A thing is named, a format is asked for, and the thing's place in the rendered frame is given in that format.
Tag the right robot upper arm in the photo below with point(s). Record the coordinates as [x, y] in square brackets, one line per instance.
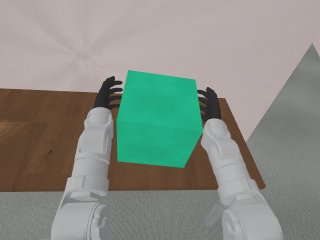
[250, 222]

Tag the table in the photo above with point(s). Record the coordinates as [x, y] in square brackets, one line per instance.
[39, 134]

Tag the robot right hand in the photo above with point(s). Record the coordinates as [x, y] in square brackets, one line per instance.
[212, 109]

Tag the left robot forearm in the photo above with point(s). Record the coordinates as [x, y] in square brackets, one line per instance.
[88, 181]

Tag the right robot forearm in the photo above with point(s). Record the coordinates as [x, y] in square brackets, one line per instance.
[236, 188]

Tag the robot left hand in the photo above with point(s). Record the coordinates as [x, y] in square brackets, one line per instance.
[103, 98]

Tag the left robot upper arm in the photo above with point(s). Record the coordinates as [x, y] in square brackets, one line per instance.
[82, 221]

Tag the carton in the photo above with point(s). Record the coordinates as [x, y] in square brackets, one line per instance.
[159, 120]

